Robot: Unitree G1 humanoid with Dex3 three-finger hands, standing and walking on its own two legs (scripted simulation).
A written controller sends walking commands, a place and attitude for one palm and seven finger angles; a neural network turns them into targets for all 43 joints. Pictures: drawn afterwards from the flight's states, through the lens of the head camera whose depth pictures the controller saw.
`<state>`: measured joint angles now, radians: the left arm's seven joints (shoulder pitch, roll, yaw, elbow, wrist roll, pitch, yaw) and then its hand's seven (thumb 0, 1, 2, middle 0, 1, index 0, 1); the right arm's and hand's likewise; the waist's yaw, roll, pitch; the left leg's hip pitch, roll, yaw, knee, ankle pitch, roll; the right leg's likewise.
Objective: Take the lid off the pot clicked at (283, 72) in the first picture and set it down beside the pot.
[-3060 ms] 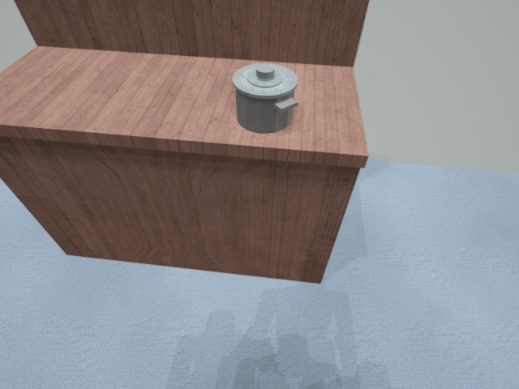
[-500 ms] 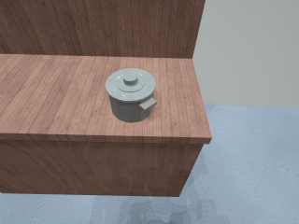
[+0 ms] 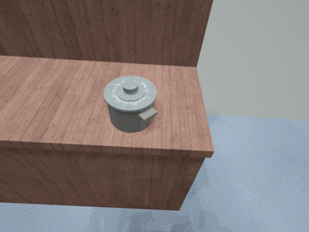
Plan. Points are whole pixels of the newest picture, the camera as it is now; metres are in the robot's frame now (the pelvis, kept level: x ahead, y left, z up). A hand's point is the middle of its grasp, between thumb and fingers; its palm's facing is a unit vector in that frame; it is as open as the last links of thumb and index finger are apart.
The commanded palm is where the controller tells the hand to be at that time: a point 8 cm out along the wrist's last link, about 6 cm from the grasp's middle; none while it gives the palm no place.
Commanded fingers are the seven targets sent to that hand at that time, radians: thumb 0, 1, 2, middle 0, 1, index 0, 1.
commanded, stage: look again from close up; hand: left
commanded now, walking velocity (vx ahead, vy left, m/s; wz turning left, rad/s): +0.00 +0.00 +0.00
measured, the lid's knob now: (130, 86) +0.49 +0.11 +0.11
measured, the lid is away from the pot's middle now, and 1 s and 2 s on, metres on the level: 0.00 0.00 0.00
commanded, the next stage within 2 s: lift the closed hand beside the body in 0.50 s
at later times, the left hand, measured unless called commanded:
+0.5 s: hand out of the picture +0.00 +0.18 -0.18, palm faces +0.02 -0.98 -0.19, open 7.4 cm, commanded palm none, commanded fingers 0.00 0.90 0.90 -0.20 -0.30 -0.20 -0.30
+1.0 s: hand out of the picture +0.11 +0.21 -0.03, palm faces +0.20 -0.95 -0.26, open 4.5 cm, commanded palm +0.06 +0.26 +0.00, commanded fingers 0.00 0.90 0.90 -1.12 -1.31 -1.12 -1.31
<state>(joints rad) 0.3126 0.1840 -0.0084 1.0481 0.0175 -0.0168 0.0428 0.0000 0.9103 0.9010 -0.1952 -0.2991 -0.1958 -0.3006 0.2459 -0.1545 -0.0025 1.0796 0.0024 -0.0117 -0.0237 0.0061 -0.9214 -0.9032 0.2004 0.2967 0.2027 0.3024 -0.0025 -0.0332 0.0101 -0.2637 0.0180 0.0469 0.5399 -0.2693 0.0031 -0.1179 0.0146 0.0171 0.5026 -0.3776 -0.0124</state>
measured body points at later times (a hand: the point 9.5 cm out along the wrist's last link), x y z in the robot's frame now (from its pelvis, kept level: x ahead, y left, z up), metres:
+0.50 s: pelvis +0.00 +0.01 +0.00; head +0.01 +0.02 +0.45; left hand +0.00 +0.24 -0.16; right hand +0.05 -0.22 -0.14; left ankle +0.01 +0.12 -0.73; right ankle -0.07 -0.11 -0.73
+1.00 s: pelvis -0.03 +0.01 +0.00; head -0.05 +0.01 +0.45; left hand +0.09 +0.26 -0.02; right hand +0.19 -0.22 -0.04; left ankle +0.01 +0.12 -0.73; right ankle -0.07 -0.11 -0.73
